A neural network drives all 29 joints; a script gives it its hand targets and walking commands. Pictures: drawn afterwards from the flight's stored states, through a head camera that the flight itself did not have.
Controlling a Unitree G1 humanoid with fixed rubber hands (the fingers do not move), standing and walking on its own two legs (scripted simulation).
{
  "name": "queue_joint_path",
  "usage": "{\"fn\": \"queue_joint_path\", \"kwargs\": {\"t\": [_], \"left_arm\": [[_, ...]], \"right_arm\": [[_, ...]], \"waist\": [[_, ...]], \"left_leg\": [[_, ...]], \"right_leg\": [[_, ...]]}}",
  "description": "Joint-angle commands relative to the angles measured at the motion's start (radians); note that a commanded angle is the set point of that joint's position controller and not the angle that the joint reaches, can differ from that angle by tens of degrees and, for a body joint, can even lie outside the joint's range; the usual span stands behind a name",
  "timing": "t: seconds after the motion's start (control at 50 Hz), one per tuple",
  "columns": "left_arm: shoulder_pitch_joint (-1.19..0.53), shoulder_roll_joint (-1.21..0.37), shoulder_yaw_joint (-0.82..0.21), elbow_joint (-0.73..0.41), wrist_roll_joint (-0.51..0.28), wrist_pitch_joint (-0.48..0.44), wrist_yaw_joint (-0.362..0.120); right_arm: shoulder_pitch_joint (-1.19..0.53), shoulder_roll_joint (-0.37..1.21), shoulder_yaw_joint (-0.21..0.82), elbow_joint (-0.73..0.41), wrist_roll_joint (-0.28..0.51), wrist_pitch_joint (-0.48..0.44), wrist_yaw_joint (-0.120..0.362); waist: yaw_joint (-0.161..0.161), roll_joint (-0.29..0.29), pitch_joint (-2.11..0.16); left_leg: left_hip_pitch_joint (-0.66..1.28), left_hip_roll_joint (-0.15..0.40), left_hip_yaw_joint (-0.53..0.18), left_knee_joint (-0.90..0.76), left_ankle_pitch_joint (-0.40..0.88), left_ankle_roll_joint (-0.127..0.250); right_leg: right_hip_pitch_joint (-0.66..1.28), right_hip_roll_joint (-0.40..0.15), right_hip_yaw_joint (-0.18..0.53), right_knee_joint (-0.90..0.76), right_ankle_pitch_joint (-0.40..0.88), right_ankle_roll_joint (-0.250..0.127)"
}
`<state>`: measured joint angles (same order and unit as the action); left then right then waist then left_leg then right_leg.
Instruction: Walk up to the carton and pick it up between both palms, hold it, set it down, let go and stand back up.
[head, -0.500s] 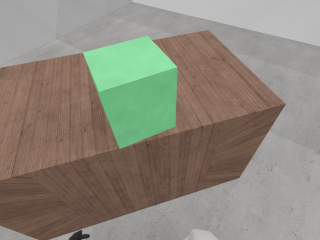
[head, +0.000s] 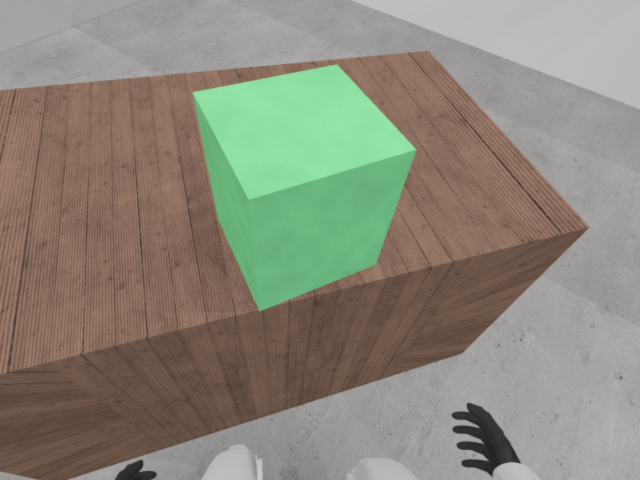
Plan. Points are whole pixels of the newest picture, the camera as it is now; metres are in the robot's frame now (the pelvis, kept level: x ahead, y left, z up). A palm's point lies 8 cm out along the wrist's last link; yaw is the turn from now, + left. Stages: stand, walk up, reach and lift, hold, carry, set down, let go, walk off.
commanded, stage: walk up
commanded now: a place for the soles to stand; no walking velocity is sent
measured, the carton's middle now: (297, 190) +0.49 +0.04 +0.05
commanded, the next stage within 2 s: none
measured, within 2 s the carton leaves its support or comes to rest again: neither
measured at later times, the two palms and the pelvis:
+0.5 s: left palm out of the picture +0.04 +0.24 -0.11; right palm out of the picture +0.05 -0.25 -0.10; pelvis -0.01 +0.00 +0.02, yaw +0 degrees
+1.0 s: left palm out of the picture +0.03 +0.20 -0.11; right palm out of the picture +0.07 -0.38 -0.11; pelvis +0.00 -0.09 +0.00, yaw +7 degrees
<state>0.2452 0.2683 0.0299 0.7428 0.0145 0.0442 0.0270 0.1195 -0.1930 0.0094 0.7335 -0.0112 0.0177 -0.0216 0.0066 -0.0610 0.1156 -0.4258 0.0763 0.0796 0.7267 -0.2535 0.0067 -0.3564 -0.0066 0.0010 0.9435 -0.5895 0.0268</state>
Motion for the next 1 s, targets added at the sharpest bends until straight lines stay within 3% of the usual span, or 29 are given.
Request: {"fn": "queue_joint_path", "kwargs": {"t": [0.0,0.04,0.06,0.08,0.1,0.12,0.14,0.16,0.2,0.24,0.32,0.42,0.5,0.54,0.64,0.66,0.68,0.7,0.74,0.76,0.78,0.8,0.82,0.86,0.9,0.92,0.94,0.96,0.98], "left_arm": [[0.131,0.025,0.008,-0.029,0.003,-0.023,-0.007],[0.163,0.031,0.010,-0.011,0.001,-0.039,-0.014],[0.161,0.074,0.018,-0.014,0.006,-0.047,-0.018],[0.085,0.113,0.026,-0.023,0.002,-0.050,-0.020],[0.027,0.126,0.022,-0.019,-0.018,-0.043,-0.023],[-0.010,0.101,0.012,-0.016,-0.013,-0.040,-0.027],[-0.018,0.070,-0.001,-0.008,-0.016,-0.037,-0.030],[0.009,0.052,-0.011,-0.007,-0.014,-0.040,-0.030],[0.029,0.066,-0.011,0.008,-0.014,-0.048,-0.032],[0.023,0.068,-0.014,0.027,-0.017,-0.049,-0.038],[0.059,0.069,-0.015,0.063,-0.023,-0.050,-0.041],[0.094,0.069,-0.025,0.100,-0.018,-0.057,-0.039],[0.117,0.071,-0.029,0.130,-0.010,-0.060,-0.032],[0.115,0.079,-0.027,0.141,-0.010,-0.059,-0.030],[0.120,0.085,-0.037,0.148,-0.018,-0.059,-0.027],[0.055,0.198,0.029,0.047,0.069,-0.037,-0.053],[0.036,0.183,0.024,0.020,0.083,-0.024,-0.066],[0.048,0.164,0.025,0.010,0.096,-0.013,-0.071],[0.084,0.130,0.011,-0.018,0.080,-0.010,-0.085],[0.083,0.113,0.009,-0.028,0.070,-0.009,-0.087],[0.093,0.111,0.014,-0.040,0.073,-0.005,-0.089],[0.092,0.111,0.020,-0.046,0.074,0.002,-0.090],[0.109,0.106,0.019,-0.048,0.061,0.006,-0.095],[0.176,0.104,0.018,-0.045,0.047,0.011,-0.099],[0.292,0.101,0.028,-0.020,0.048,0.018,-0.101],[0.426,0.111,0.033,0.017,0.035,0.017,-0.100],[0.491,0.157,0.057,0.040,0.027,0.011,-0.093],[0.378,0.185,0.046,0.011,0.020,0.008,-0.077],[0.205,0.194,0.035,-0.061,0.011,0.013,-0.055]], "right_arm": [[-0.014,-0.169,-0.043,-0.052,-0.012,-0.007,0.001],[-0.026,-0.187,-0.037,-0.041,-0.004,0.001,0.006],[-0.011,-0.144,-0.019,-0.041,0.003,-0.002,0.011],[0.027,-0.096,-0.004,-0.036,0.014,-0.007,0.018],[0.019,-0.093,-0.004,-0.027,0.019,-0.006,0.012],[0.028,-0.101,-0.005,-0.017,0.012,-0.007,0.010],[0.024,-0.133,-0.013,-0.007,0.004,-0.009,0.012],[0.028,-0.158,-0.018,0.002,0.003,-0.013,0.017],[0.043,-0.169,-0.024,0.021,-0.004,-0.023,0.021],[0.076,-0.154,-0.011,0.032,0.003,-0.034,0.014],[0.101,-0.179,-0.013,0.066,0.004,-0.035,0.012],[0.131,-0.186,-0.014,0.098,0.000,-0.039,0.011],[0.137,-0.182,-0.007,0.117,-0.001,-0.039,0.012],[0.156,-0.179,-0.008,0.123,0.004,-0.035,0.010],[0.164,-0.194,-0.010,0.139,0.000,-0.033,0.007],[0.347,-0.254,-0.073,0.133,-0.045,-0.034,-0.020],[0.412,-0.310,-0.094,0.161,-0.040,-0.025,-0.041],[0.423,-0.334,-0.107,0.167,-0.037,-0.017,-0.059],[0.324,-0.317,-0.111,0.135,-0.030,-0.019,-0.082],[0.311,-0.299,-0.113,0.120,-0.036,-0.025,-0.081],[0.280,-0.291,-0.115,0.098,-0.034,-0.033,-0.081],[0.263,-0.277,-0.114,0.087,-0.035,-0.041,-0.079],[0.209,-0.282,-0.117,0.068,-0.043,-0.045,-0.075],[0.160,-0.281,-0.129,0.031,-0.060,-0.049,-0.072],[0.078,-0.281,-0.136,-0.011,-0.072,-0.036,-0.065],[-0.025,-0.267,-0.122,-0.040,-0.081,-0.025,-0.061],[-0.036,-0.184,-0.096,-0.057,-0.082,-0.012,-0.053],[0.056,-0.070,-0.066,-0.057,-0.075,-0.001,-0.046],[0.159,-0.063,-0.066,-0.038,-0.066,0.004,-0.049]], "waist": [[0.009,0.290,-0.192],[0.037,0.263,-0.203],[0.031,0.157,-0.235],[-0.019,0.016,-0.216],[-0.022,0.012,-0.155],[-0.045,0.033,-0.120],[-0.039,0.067,-0.079],[-0.026,0.042,-0.086],[-0.017,0.033,-0.079],[-0.028,-0.021,-0.066],[-0.013,0.038,-0.005],[-0.005,0.056,-0.018],[0.001,0.129,-0.030],[-0.013,0.087,-0.054],[-0.023,0.100,-0.084],[-0.047,0.072,-0.102],[-0.063,0.142,-0.066],[-0.055,0.172,-0.034],[-0.011,0.194,-0.018],[-0.006,0.170,-0.044],[0.006,0.220,-0.065],[0.018,0.223,-0.051],[0.037,0.249,-0.069],[0.063,0.265,-0.143],[0.127,0.266,-0.183],[0.224,0.166,-0.211],[0.269,-0.082,-0.153],[0.198,-0.315,-0.070],[0.113,-0.233,-0.006]], "left_leg": [[0.145,0.206,-0.271,-0.278,0.208,0.145],[0.081,0.165,-0.221,-0.223,0.104,0.085],[0.057,0.126,-0.169,-0.168,0.088,0.049],[0.037,0.041,-0.079,-0.137,0.007,0.006],[0.191,-0.013,-0.041,-0.144,-0.083,0.000],[0.291,-0.005,-0.067,-0.161,-0.088,0.009],[0.252,0.029,-0.100,-0.201,-0.096,0.018],[0.208,0.059,-0.145,-0.224,-0.087,0.037],[0.204,0.054,-0.128,-0.226,-0.039,0.038],[0.171,0.064,-0.147,-0.268,-0.079,0.038],[0.122,0.049,-0.133,-0.313,-0.174,0.023],[0.093,0.072,-0.173,-0.356,-0.152,0.035],[0.097,0.084,-0.180,-0.375,-0.121,0.045],[0.113,0.089,-0.188,-0.384,-0.148,0.047],[0.156,0.076,-0.182,-0.369,-0.108,0.047],[0.195,0.131,-0.362,-0.428,-0.444,0.104],[0.265,0.220,-0.547,-0.550,-0.599,0.133],[0.276,0.311,-0.652,-0.591,-0.630,0.163],[0.250,0.323,-0.614,-0.587,-0.584,0.171],[0.223,0.284,-0.583,-0.575,-0.527,0.157],[0.165,0.261,-0.550,-0.587,-0.513,0.133],[0.104,0.230,-0.510,-0.586,-0.467,0.118],[0.067,0.213,-0.441,-0.560,-0.421,0.118],[0.042,0.207,-0.404,-0.505,-0.359,0.117],[-0.146,0.156,-0.327,-0.433,-0.433,0.072],[-0.326,0.076,-0.230,-0.263,-0.505,0.019],[-0.527,-0.100,-0.106,0.095,-0.546,-0.028],[-0.590,-0.194,-0.043,0.378,-0.525,-0.024],[-0.504,-0.149,-0.123,0.468,-0.427,-0.022]], "right_leg": [[0.066,-0.022,-0.005,-0.255,0.138,-0.013],[0.206,-0.025,0.008,-0.468,0.334,-0.037],[0.243,-0.109,0.122,-0.500,0.370,-0.067],[0.195,-0.185,0.260,-0.532,0.371,-0.104],[-0.058,-0.196,0.249,-0.552,0.180,-0.145],[-0.178,-0.168,0.217,-0.592,-0.003,-0.136],[-0.160,-0.117,0.157,-0.598,-0.032,-0.111],[-0.081,-0.095,0.133,-0.592,0.047,-0.084],[-0.054,-0.105,0.141,-0.581,0.112,-0.077],[-0.036,-0.094,0.121,-0.575,0.107,-0.083],[-0.060,-0.084,0.115,-0.590,0.029,-0.079],[0.005,-0.075,0.088,-0.562,0.113,-0.081],[0.055,-0.073,0.079,-0.546,0.209,-0.080],[0.057,-0.071,0.072,-0.547,0.174,-0.088],[0.040,-0.078,0.062,-0.553,0.192,-0.079],[0.008,-0.004,-0.070,-0.346,-0.103,-0.059],[-0.138,0.056,-0.117,-0.181,-0.134,-0.045],[-0.212,0.006,-0.047,-0.065,-0.083,-0.048],[-0.276,-0.078,0.011,0.007,0.026,-0.045],[-0.251,-0.086,0.020,0.030,0.076,-0.038],[-0.205,-0.092,0.016,0.051,0.095,-0.029],[-0.156,-0.098,0.036,0.064,0.104,-0.025],[-0.117,-0.103,0.025,0.055,0.103,-0.023],[-0.022,-0.111,0.025,-0.023,0.088,-0.014],[0.232,-0.072,-0.031,-0.178,0.125,-0.044],[0.460,-0.062,-0.017,-0.343,0.205,-0.074],[0.530,-0.110,0.116,-0.514,0.121,-0.086],[0.345,-0.266,0.351,-0.621,-0.144,-0.072],[0.127,-0.338,0.454,-0.759,-0.336,-0.091]]}}
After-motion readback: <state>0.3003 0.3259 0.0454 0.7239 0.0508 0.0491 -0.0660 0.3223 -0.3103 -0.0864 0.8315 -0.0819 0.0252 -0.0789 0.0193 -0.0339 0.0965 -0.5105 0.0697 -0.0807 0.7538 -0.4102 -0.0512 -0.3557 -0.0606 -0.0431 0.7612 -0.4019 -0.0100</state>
